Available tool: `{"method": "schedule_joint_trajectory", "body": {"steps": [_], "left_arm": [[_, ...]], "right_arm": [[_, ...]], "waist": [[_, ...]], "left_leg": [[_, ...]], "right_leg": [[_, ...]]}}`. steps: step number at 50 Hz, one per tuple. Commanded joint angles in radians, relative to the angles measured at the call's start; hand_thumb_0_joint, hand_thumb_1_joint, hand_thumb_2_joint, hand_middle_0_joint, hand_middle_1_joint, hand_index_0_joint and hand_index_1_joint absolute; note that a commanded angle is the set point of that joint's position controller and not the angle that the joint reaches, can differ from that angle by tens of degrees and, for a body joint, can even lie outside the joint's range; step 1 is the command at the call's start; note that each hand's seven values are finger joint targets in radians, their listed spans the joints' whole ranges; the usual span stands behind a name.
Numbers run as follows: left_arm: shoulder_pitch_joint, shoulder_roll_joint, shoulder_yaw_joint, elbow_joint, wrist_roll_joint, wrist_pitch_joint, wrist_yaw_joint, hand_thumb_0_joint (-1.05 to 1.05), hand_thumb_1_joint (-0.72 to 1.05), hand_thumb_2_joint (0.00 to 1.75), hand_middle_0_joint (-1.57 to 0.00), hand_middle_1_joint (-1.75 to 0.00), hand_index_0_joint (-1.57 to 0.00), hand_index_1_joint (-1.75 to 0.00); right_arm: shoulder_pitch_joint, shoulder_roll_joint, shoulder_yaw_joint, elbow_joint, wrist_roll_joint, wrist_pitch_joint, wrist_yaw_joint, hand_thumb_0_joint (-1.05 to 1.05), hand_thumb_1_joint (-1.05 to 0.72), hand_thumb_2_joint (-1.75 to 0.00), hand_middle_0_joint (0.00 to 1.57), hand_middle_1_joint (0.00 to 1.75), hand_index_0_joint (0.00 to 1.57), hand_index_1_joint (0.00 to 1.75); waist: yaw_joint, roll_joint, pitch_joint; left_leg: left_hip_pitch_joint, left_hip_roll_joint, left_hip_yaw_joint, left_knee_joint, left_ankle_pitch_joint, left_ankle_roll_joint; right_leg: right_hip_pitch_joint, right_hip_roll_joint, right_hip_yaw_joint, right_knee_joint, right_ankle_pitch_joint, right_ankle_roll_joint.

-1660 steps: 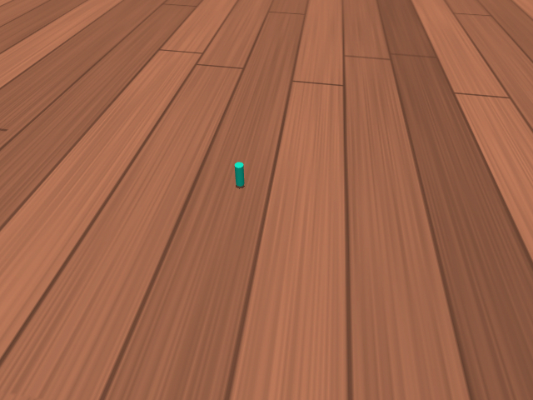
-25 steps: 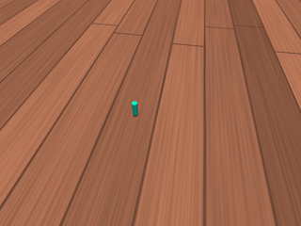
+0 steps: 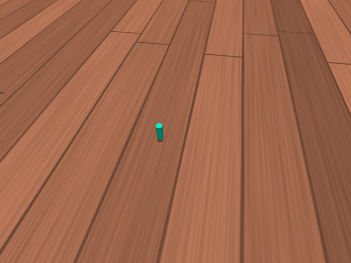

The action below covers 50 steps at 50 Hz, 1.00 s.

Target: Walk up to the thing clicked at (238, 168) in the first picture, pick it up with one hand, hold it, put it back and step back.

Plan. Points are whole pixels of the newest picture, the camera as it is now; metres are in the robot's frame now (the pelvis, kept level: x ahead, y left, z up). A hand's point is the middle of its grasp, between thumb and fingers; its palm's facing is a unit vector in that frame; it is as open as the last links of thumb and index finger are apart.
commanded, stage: step back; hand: left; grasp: from the side
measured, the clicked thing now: (159, 131) +1.05 +0.16 -0.70
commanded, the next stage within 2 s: stand in 0.28 s
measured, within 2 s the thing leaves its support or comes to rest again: neither
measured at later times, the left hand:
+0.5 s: hand out of the picture +0.11 +0.27 -0.14, palm faces -0.02 -0.94 -0.33, open 7.4 cm
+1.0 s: hand out of the picture +0.07 +0.28 -0.14, palm faces -0.05 -0.94 -0.33, open 7.4 cm
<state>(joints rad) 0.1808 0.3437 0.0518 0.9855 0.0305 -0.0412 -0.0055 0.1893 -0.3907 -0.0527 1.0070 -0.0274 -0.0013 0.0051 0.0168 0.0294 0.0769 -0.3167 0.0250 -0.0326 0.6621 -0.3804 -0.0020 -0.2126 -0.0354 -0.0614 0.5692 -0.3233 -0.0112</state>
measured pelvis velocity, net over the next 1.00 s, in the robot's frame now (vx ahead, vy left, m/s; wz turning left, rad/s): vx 0.00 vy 0.02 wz -0.02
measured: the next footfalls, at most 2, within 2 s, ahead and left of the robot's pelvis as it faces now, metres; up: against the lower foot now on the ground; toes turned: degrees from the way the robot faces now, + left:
left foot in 0.04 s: +0.08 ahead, +0.15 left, +0.00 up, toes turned +1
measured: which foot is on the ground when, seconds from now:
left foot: up 0.00-0.02, down 0.04-1.00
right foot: down 0.00-1.00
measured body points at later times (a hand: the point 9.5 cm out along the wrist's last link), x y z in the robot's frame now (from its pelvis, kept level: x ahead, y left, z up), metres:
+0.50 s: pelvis +0.02 +0.02 +0.01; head +0.02 +0.03 +0.46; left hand +0.11 +0.32 -0.12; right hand +0.14 -0.27 -0.11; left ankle +0.04 +0.15 -0.73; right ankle -0.01 -0.12 -0.73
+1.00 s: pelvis +0.00 +0.02 +0.02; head +0.00 +0.02 +0.46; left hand +0.07 +0.32 -0.12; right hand +0.06 -0.28 -0.12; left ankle +0.04 +0.15 -0.73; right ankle -0.01 -0.12 -0.73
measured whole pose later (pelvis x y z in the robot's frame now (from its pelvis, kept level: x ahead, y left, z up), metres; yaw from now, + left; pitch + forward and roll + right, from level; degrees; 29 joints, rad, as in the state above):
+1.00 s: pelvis +0.00 +0.02 +0.02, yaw -1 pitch -3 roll +0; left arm 0.13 0.36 0.00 1.14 0.01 -0.01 -0.02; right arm 0.11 -0.34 -0.01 1.16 -0.01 -0.01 0.02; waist -0.01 0.00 0.05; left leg -0.15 0.02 0.02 0.33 -0.13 -0.01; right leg -0.09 -0.04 -0.02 0.33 -0.19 0.03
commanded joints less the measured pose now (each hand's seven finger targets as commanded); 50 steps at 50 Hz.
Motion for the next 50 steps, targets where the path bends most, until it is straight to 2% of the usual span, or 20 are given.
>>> {"method": "schedule_joint_trajectory", "body": {"steps": [1,2,3,4,5,6,8,9,10,11,13,14,17,23,26,29,37,40,44,50], "left_arm": [[-0.061,0.251,0.054,-0.079,-0.019,-0.004,0.025,0.00,0.90,0.90,-0.20,-0.30,-0.20,-0.30],[-0.062,0.222,0.042,-0.090,-0.025,-0.001,0.024,0.00,0.90,0.90,-0.20,-0.30,-0.20,-0.30],[-0.046,0.191,0.030,-0.093,-0.037,0.004,0.023,0.00,0.90,0.90,-0.20,-0.30,-0.20,-0.30],[-0.045,0.201,0.031,-0.070,-0.043,0.017,0.026,0.00,0.90,0.90,-0.20,-0.30,-0.20,-0.30],[-0.042,0.206,0.031,-0.044,-0.036,0.017,0.029,0.00,0.90,0.90,-0.20,-0.30,-0.20,-0.30],[-0.054,0.205,0.025,-0.038,-0.030,0.012,0.028,0.00,0.90,0.90,-0.20,-0.30,-0.20,-0.30],[-0.022,0.243,0.033,-0.014,-0.020,-0.001,0.027,0.00,0.90,0.90,-0.20,-0.30,-0.20,-0.30],[-0.019,0.263,0.038,-0.004,-0.022,-0.005,0.029,0.00,0.90,0.90,-0.20,-0.30,-0.20,-0.30],[-0.045,0.280,0.041,-0.005,-0.025,-0.007,0.030,0.00,0.90,0.90,-0.20,-0.30,-0.20,-0.30],[-0.086,0.275,0.037,-0.009,-0.025,-0.005,0.029,0.00,0.90,0.90,-0.20,-0.30,-0.20,-0.30],[-0.097,0.249,0.027,0.000,-0.025,-0.003,0.029,0.00,0.90,0.90,-0.20,-0.30,-0.20,-0.30],[-0.085,0.192,-0.004,0.022,-0.034,-0.001,0.021,0.00,0.90,0.90,-0.20,-0.30,-0.20,-0.30],[-0.098,0.211,-0.003,0.041,-0.032,0.001,0.019,0.00,0.90,0.90,-0.20,-0.30,-0.20,-0.30],[-0.122,0.217,-0.007,0.066,-0.025,0.004,0.014,0.00,0.90,0.90,-0.20,-0.30,-0.20,-0.30],[-0.133,0.217,-0.009,0.071,-0.025,0.001,0.011,0.00,0.90,0.90,-0.20,-0.30,-0.20,-0.30],[-0.131,0.213,-0.011,0.081,-0.020,0.003,0.010,0.00,0.90,0.90,-0.20,-0.30,-0.20,-0.30],[-0.135,0.223,-0.011,0.092,-0.021,0.004,0.007,0.00,0.90,0.90,-0.20,-0.30,-0.20,-0.30],[-0.124,0.225,-0.011,0.093,-0.020,0.002,0.005,0.00,0.90,0.90,-0.20,-0.30,-0.20,-0.30],[-0.119,0.229,-0.011,0.096,-0.020,0.006,0.005,0.00,0.90,0.90,-0.20,-0.30,-0.20,-0.30],[-0.109,0.227,-0.013,0.095,-0.021,0.004,0.005,0.00,0.90,0.90,-0.20,-0.30,-0.20,-0.30]], "right_arm": [[0.035,-0.136,-0.043,-0.026,-0.003,-0.034,-0.015,0.00,-0.90,-0.90,0.20,0.30,0.20,0.30],[0.037,-0.172,-0.051,-0.025,-0.006,-0.036,-0.019,0.00,-0.90,-0.90,0.20,0.30,0.20,0.30],[0.002,-0.209,-0.053,-0.036,-0.006,-0.040,-0.024,0.00,-0.90,-0.90,0.20,0.30,0.20,0.30],[-0.065,-0.246,-0.049,-0.052,0.007,-0.038,-0.022,0.00,-0.90,-0.90,0.20,0.30,0.20,0.30],[-0.110,-0.236,-0.043,-0.050,0.013,-0.031,-0.019,0.00,-0.90,-0.90,0.20,0.30,0.20,0.30],[-0.134,-0.217,-0.036,-0.043,0.011,-0.025,-0.018,0.00,-0.90,-0.90,0.20,0.30,0.20,0.30],[-0.166,-0.180,-0.021,-0.045,0.014,-0.020,-0.019,0.00,-0.90,-0.90,0.20,0.30,0.20,0.30],[-0.165,-0.168,-0.019,-0.042,0.018,-0.020,-0.020,0.00,-0.90,-0.90,0.20,0.30,0.20,0.30],[-0.143,-0.154,-0.015,-0.027,0.019,-0.018,-0.019,0.00,-0.90,-0.90,0.20,0.30,0.20,0.30],[-0.122,-0.154,-0.014,-0.005,0.017,-0.018,-0.018,0.00,-0.90,-0.90,0.20,0.30,0.20,0.30],[-0.167,-0.170,-0.018,0.007,0.016,-0.018,-0.014,0.00,-0.90,-0.90,0.20,0.30,0.20,0.30],[-0.139,-0.177,-0.007,0.011,0.020,-0.029,-0.011,0.00,-0.90,-0.90,0.20,0.30,0.20,0.30],[-0.146,-0.167,-0.004,0.025,0.018,-0.035,-0.010,0.00,-0.90,-0.90,0.20,0.30,0.20,0.30],[-0.197,-0.165,-0.001,0.031,0.023,-0.038,-0.008,0.00,-0.90,-0.90,0.20,0.30,0.20,0.30],[-0.192,-0.161,0.001,0.042,0.021,-0.039,-0.006,0.00,-0.90,-0.90,0.20,0.30,0.20,0.30],[-0.205,-0.165,-0.001,0.045,0.020,-0.037,-0.005,0.00,-0.90,-0.90,0.20,0.30,0.20,0.30],[-0.185,-0.166,0.002,0.066,0.019,-0.035,-0.001,0.00,-0.90,-0.90,0.20,0.30,0.20,0.30],[-0.168,-0.171,0.002,0.070,0.017,-0.036,-0.002,0.00,-0.90,-0.90,0.20,0.30,0.20,0.30],[-0.151,-0.166,0.005,0.075,0.016,-0.033,-0.001,0.00,-0.90,-0.90,0.20,0.30,0.20,0.30],[-0.131,-0.168,0.008,0.082,0.016,-0.032,-0.001,0.00,-0.90,-0.90,0.20,0.30,0.20,0.30]], "waist": [[-0.020,-0.140,-0.126],[-0.022,-0.057,-0.161],[-0.011,0.042,-0.195],[0.005,0.070,-0.183],[0.017,0.090,-0.147],[0.022,0.077,-0.146],[0.027,0.048,-0.150],[0.014,0.028,-0.144],[-0.002,0.003,-0.153],[-0.018,0.002,-0.154],[-0.009,0.022,-0.134],[-0.011,0.001,-0.141],[-0.017,-0.017,-0.134],[-0.011,-0.012,-0.096],[-0.011,-0.013,-0.113],[-0.011,-0.002,-0.096],[-0.015,-0.021,-0.066],[-0.015,-0.020,-0.100],[-0.021,-0.029,-0.063],[-0.022,-0.032,-0.078]], "left_leg": [[0.163,-0.015,0.055,-0.238,0.343,0.022],[0.226,0.071,-0.041,-0.218,0.507,0.048],[0.259,0.193,-0.187,-0.247,0.544,0.105],[0.148,0.258,-0.234,-0.247,0.468,0.198],[0.069,0.267,-0.235,-0.245,0.429,0.203],[0.054,0.226,-0.169,-0.234,0.427,0.162],[0.066,0.129,-0.060,-0.156,0.424,0.073],[0.062,0.091,-0.031,-0.121,0.419,0.046],[0.090,0.081,-0.017,-0.127,0.413,0.034],[0.132,0.087,-0.025,-0.160,0.410,0.031],[0.157,0.113,-0.049,-0.194,0.435,0.050],[0.186,0.119,-0.073,-0.222,0.486,0.048],[0.219,0.127,-0.065,-0.252,0.540,0.046],[0.222,0.117,-0.058,-0.328,0.423,0.026],[0.231,0.117,-0.050,-0.346,0.423,0.021],[0.212,0.110,-0.047,-0.367,0.332,0.017],[0.185,0.106,-0.057,-0.408,0.226,0.010],[0.208,0.110,-0.051,-0.392,0.273,0.017],[0.183,0.104,-0.057,-0.411,0.200,0.011],[0.185,0.106,-0.057,-0.397,0.228,0.017]], "right_leg": [[0.029,-0.145,0.094,0.049,0.579,-0.066],[-0.033,-0.103,0.073,0.094,0.454,-0.034],[-0.086,-0.033,0.050,0.143,0.278,-0.002],[-0.028,0.010,0.034,0.123,0.021,0.004],[0.036,0.002,0.047,0.060,-0.066,-0.006],[0.072,-0.008,0.058,-0.030,-0.026,-0.014],[0.104,-0.068,0.108,-0.094,0.230,-0.026],[0.104,-0.097,0.151,-0.111,0.332,-0.036],[0.093,-0.125,0.180,-0.112,0.357,-0.049],[0.065,-0.127,0.177,-0.106,0.337,-0.048],[0.042,-0.089,0.124,-0.115,0.328,-0.026],[0.068,-0.078,0.116,-0.143,0.330,-0.014],[0.085,-0.076,0.112,-0.169,0.339,-0.001],[0.094,-0.084,0.111,-0.245,0.255,0.005],[0.118,-0.092,0.115,-0.263,0.255,0.003],[0.108,-0.092,0.118,-0.293,0.196,0.007],[0.091,-0.096,0.120,-0.313,0.119,0.004],[0.105,-0.103,0.126,-0.311,0.166,0.002],[0.070,-0.096,0.126,-0.317,0.099,0.002],[0.082,-0.102,0.131,-0.315,0.134,0.001]]}}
